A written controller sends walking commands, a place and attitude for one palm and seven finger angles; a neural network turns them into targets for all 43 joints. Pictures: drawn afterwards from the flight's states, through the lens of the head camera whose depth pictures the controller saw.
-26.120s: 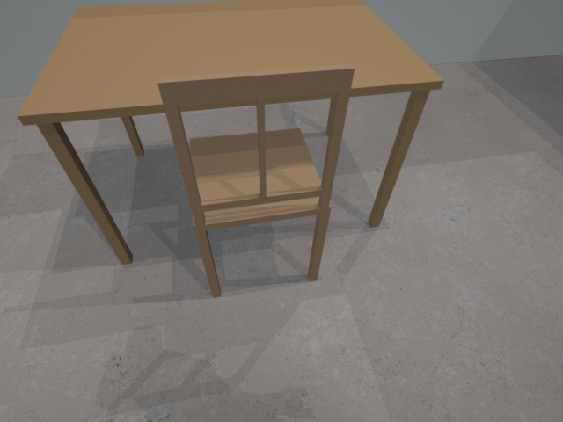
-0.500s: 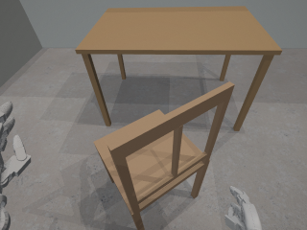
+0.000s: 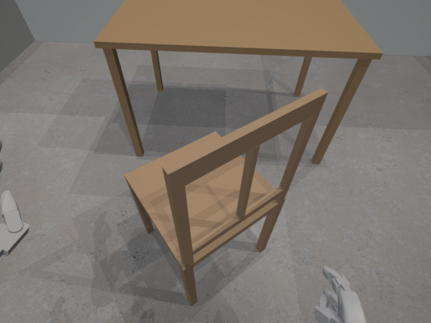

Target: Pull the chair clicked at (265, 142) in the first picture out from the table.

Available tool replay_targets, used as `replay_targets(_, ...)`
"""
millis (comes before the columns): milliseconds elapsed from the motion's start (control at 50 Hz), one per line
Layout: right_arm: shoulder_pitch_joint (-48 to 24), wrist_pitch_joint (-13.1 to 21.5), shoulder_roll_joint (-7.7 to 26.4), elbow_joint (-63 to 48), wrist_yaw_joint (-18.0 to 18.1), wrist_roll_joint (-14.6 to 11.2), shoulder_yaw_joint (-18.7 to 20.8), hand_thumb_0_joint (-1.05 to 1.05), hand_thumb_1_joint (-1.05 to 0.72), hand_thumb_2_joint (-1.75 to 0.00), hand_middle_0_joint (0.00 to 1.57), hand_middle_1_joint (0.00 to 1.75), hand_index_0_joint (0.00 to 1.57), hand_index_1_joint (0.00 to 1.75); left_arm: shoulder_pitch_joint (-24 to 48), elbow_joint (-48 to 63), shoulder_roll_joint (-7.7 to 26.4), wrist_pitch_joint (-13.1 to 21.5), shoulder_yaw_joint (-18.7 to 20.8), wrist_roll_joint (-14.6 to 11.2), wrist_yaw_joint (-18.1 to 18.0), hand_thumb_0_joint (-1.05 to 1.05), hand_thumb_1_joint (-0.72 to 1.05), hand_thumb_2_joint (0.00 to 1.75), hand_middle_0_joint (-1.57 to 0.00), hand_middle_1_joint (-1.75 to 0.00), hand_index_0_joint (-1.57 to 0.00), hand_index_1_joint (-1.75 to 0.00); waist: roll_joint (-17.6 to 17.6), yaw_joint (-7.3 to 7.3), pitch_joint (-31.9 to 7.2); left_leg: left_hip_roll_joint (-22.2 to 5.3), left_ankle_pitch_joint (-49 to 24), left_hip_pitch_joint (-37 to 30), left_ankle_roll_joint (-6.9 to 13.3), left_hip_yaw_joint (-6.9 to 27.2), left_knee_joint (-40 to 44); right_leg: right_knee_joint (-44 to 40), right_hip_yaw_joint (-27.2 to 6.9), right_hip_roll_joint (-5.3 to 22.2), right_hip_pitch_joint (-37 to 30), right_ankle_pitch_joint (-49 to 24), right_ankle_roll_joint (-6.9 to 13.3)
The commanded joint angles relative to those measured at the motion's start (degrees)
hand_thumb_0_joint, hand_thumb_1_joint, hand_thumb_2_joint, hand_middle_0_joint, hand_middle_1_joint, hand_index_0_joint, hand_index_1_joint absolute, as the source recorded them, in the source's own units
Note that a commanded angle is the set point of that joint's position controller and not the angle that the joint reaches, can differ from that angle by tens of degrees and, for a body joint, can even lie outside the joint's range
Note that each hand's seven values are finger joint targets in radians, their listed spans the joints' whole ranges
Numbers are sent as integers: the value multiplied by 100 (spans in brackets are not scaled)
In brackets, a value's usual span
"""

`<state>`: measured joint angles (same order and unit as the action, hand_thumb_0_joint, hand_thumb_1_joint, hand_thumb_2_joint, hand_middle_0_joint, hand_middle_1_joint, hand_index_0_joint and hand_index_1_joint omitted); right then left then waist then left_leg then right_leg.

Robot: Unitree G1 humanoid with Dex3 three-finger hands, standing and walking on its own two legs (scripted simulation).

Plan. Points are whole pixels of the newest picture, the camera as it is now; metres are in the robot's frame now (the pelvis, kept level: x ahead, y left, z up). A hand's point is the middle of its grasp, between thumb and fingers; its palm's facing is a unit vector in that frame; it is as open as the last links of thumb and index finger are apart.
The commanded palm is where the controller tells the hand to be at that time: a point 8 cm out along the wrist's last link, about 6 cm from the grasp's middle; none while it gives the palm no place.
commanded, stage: step back with the hand held close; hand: left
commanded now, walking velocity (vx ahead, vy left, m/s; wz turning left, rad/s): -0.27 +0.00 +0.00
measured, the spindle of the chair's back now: (245, 185) +0.45 -0.04 -0.07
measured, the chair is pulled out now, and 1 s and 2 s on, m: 0.52 0.52 0.52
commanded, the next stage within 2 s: stop stepping back and stand still in 1.16 s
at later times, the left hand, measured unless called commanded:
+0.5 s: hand (14, 238) +0.18 +0.26 +0.17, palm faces +0.45 -0.76 -0.47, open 7.4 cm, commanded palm +0.11 +0.30 +0.18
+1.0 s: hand out of the picture +0.14 +0.26 +0.18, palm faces +0.45 -0.77 -0.46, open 7.4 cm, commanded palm +0.08 +0.29 +0.18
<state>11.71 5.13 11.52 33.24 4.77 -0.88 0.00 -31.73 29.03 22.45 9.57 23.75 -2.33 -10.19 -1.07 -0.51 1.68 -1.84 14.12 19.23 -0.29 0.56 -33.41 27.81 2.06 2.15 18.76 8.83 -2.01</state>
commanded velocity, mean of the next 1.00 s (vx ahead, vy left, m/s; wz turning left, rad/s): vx -0.38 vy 0.00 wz -0.03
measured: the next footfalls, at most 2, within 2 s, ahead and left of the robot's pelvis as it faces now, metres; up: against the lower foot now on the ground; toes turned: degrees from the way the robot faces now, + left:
right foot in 1.14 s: -0.09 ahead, -0.17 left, +0.00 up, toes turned -2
left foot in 1.40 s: -0.11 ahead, +0.08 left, +0.00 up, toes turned +1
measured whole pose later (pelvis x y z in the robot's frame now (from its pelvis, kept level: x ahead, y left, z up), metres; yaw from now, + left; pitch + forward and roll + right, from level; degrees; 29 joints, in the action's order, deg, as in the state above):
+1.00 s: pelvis -0.06 -0.01 +0.00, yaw +1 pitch +1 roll -3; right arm 10.7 10.4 8.2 36.8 2.6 0.7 1.6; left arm -31.5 33.5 24.9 14.9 28.4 -2.7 -9.4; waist 2.2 -0.2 3.8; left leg -3.8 12.9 22.0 -0.5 0.3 -33.4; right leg 51.1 0.8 -1.0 25.1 25.1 -0.7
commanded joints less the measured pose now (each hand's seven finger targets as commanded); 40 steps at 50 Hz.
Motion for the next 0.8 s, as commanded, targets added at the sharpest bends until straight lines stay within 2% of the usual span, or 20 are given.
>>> replay_targets(0, -527, 397, 792, -964, 74, 7, 282, 0, -90, -90, 20, 30, 20, 30, 313, 1275, 1088, 407, 703, 61, -150, 0, 90, 90, -20, -30, -20, -30, -283, 63, -293, -403, 1680, 755, 255, 557, 1059, -644, -560, 317, -351, 1639, 231)
replay_targets(180, -471, 562, 783, -955, 51, 1, 287, 0, -90, -90, 20, 30, 20, 30, 235, 1368, 1073, 506, 795, 85, -174, 0, 90, 90, -20, -30, -20, -30, -628, 52, -421, -596, 1810, 1342, 345, 732, 1290, 1, -440, 171, -935, 1024, 181)
replay_targets(240, -475, 592, 785, -912, 21, 24, 319, 0, -90, -90, 20, 30, 20, 30, 257, 1404, 1125, 563, 877, 96, -168, 0, 90, 90, -20, -30, -20, -30, -408, 40, -464, -566, 1630, 1400, 336, 679, 1053, 31, -556, 247, -896, 694, 211)
replay_targets(280, -449, 593, 758, -875, 31, 38, 331, 0, -90, -90, 20, 30, 20, 30, 280, 1365, 1136, 589, 899, 105, -169, 0, 90, 90, -20, -30, -20, -30, -376, 59, -430, -516, 1848, 1534, 326, 628, 992, -12, -651, 311, -876, 918, 246)
replay_targets(340, -417, 592, 763, -820, -2, 62, 358, 0, -90, -90, 20, 30, 20, 30, 320, 1358, 1193, 635, 933, 101, -167, 0, 90, 90, -20, -30, -20, -30, 100, 69, -427, -315, 1658, 1115, 239, 493, 494, -468, -934, 509, -296, 1121, 373)
replay_targets(380, -436, 587, 724, -749, -2, 85, 354, 0, -90, -90, 20, 30, 20, 30, 266, 1454, 1220, 673, 950, 89, -180, 0, 90, 90, -20, -30, -20, -30, 46, 84, -585, -265, 1377, 785, 205, 467, 357, -570, -952, 625, -122, 1008, 458)
replay_targets(440, -480, 599, 786, -755, -4, 88, 382, 0, -90, -90, 20, 30, 20, 30, 140, 1585, 1217, 724, 1007, 87, -178, 0, 90, 90, -20, -30, -20, -30, -238, 80, -758, -469, 1210, 868, 259, 680, 719, -197, -660, 424, -338, 796, 369)
replay_targets(480, -560, 619, 767, -796, 30, 77, 358, 0, -90, -90, 20, 30, 20, 30, 28, 1572, 1159, 751, 1067, 111, -177, 0, 90, 90, -20, -30, -20, -30, -914, 77, -771, -822, 1346, 1478, 416, 942, 1327, 643, -343, 84, -972, 494, 209)
replay_targets(500, -609, 639, 779, -818, 39, 65, 374, 0, -90, -90, 20, 30, 20, 30, 58, 1558, 1148, 769, 1110, 127, -169, 0, 90, 90, -20, -30, -20, -30, -1081, 57, -738, -1032, 1394, 1932, 524, 1081, 1478, 1109, -252, -54, -1347, 206, 150)
replay_targets(520, -583, 660, 753, -795, 40, 60, 386, 0, -90, -90, 20, 30, 20, 30, 98, 1561, 1141, 794, 1134, 141, -150, 0, 90, 90, -20, -30, -20, -30, -1059, 49, -796, -1120, 1091, 2041, 566, 1117, 1417, 1349, -235, -84, -1517, -135, 135)
replay_targets(560, -576, 703, 726, -760, 30, 49, 424, 0, -90, -90, 20, 30, 20, 30, 113, 1524, 1229, 817, 1223, 130, -107, 0, 90, 90, -20, -30, -20, -30, -897, 47, -837, -1076, 590, 1926, 535, 984, 1130, 1383, -356, -23, -1494, -437, 158)
replay_targets(600, -486, 741, 730, -725, 5, 72, 408, 0, -90, -90, 20, 30, 20, 30, 223, 1629, 1141, 876, 1115, 112, -47, 0, 90, 90, -20, -30, -20, -30, -723, 81, -752, -920, 660, 1823, 463, 783, 814, 1194, -491, 108, -1258, -632, 246)
replay_targets(620, -451, 754, 721, -709, -13, 78, 424, 0, -90, -90, 20, 30, 20, 30, 268, 1652, 1150, 889, 1098, 105, -35, 0, 90, 90, -20, -30, -20, -30, -518, 91, -780, -736, 828, 1673, 389, 628, 544, 948, -688, 245, -1061, -681, 319)
replay_targets(640, -413, 759, 683, -688, -25, 80, 443, 0, -90, -90, 20, 30, 20, 30, 305, 1621, 1192, 906, 1093, 99, -33, 0, 90, 90, -20, -30, -20, -30, -93, 102, -762, -424, 1147, 1407, 271, 443, 152, 429, -1048, 481, -636, -535, 445)
replay_targets(660, -331, 742, 664, -625, -31, 110, 480, 0, -90, -90, 20, 30, 20, 30, 348, 1629, 1335, 915, 1180, 87, -49, 0, 90, 90, -20, -30, -20, -30, 354, 124, -798, -98, 1382, 1048, 130, 278, -368, -276, -1571, 874, -214, -344, 666)
replay_targets(680, -282, 700, 595, -567, -64, 122, 467, 0, -90, -90, 20, 30, 20, 30, 332, 1558, 1335, 884, 1112, 56, -69, 0, 90, 90, -20, -30, -20, -30, 796, 131, -861, 173, 1421, 579, 9, 104, -1091, -953, -1986, 1363, 260, 273, 917)
replay_targets(700, -320, 631, 528, -488, -90, 142, 464, 0, -90, -90, 20, 30, 20, 30, 352, 1547, 1391, 845, 1122, 53, -102, 0, 90, 90, -20, -30, -20, -30, 1169, 113, -948, 251, 1175, 188, -52, 26, -1815, -1318, -2117, 1755, 541, 535, 1118)
replay_targets(720, -416, 555, 481, -494, -121, 166, 438, 0, -90, -90, 20, 30, 20, 30, 326, 1520, 1382, 814, 1137, 72, -110, 0, 90, 90, -20, -30, -20, -30, 1259, 91, -1035, 219, 1137, 118, -30, 93, -2160, -1284, -1920, 1849, 436, 152, 1214)
replay_targets(740, -497, 514, 446, -543, -126, 155, 404, 0, -90, -90, 20, 30, 20, 30, 260, 1549, 1337, 804, 1158, 69, -98, 0, 90, 90, -20, -30, -20, -30, 1203, 101, -1021, 124, 1271, 172, 8, 212, -1860, -1075, -1638, 1778, 218, -334, 1186)
replay_targets(780, -532, 433, 435, -556, -85, 124, 327, 0, -90, -90, 20, 30, 20, 30, -46, 1350, 1248, 785, 1199, 42, -91, 0, 90, 90, -20, -30, -20, -30, 815, 159, -803, -13, 819, -16, 78, 252, -120, -520, -1049, 1279, 78, -488, 789)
